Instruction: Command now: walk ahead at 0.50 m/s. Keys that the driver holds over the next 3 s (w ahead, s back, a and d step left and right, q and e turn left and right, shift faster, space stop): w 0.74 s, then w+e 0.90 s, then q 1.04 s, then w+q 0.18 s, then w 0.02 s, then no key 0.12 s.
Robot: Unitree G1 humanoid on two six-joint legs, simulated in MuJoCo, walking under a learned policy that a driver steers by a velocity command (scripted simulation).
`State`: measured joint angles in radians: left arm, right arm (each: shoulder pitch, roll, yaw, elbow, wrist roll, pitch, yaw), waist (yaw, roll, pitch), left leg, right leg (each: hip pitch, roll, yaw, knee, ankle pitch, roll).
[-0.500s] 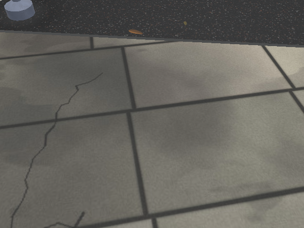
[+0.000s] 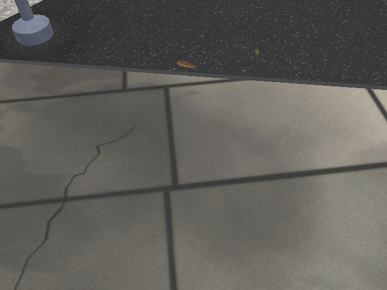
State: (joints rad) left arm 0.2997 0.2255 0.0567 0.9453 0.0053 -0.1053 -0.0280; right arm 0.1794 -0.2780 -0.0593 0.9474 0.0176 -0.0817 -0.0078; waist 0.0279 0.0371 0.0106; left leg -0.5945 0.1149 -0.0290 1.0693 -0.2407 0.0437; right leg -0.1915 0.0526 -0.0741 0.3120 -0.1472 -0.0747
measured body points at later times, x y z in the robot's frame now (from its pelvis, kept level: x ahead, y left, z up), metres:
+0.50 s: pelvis +0.28 +0.08 -0.01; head +0.31 +0.09 +0.44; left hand +0.35 +0.35 -0.15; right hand +0.36 -0.19 -0.13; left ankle +0.33 +0.15 -0.75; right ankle +0.24 -0.08 -0.66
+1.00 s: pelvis +0.57 +0.01 -0.02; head +0.61 +0.00 +0.43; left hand +0.73 +0.26 -0.13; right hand +0.59 -0.26 -0.16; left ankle +0.43 +0.16 -0.65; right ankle +0.65 -0.07 -0.75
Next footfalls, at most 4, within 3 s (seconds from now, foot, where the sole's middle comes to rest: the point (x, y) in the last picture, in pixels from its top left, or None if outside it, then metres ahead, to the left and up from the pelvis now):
0.32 left None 0.37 0.16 -0.78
0.90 right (232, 238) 0.69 -0.07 -0.78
1.40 left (192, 170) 1.00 0.09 -0.78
1.86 right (272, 151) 1.11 -0.26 -0.78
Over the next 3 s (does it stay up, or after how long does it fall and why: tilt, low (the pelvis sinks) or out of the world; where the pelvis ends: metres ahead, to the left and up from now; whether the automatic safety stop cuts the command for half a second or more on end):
stays up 1.14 -0.10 0.00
